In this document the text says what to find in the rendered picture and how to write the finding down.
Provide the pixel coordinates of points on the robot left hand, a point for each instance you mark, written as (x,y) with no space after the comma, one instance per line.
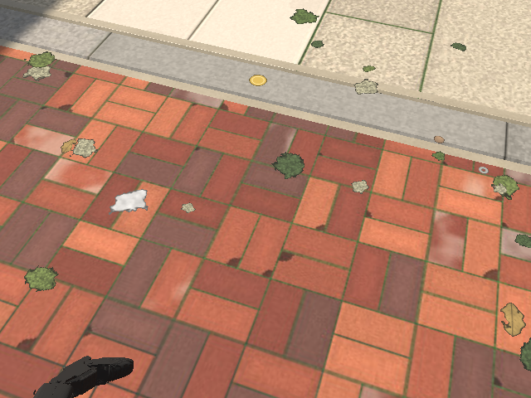
(84,374)

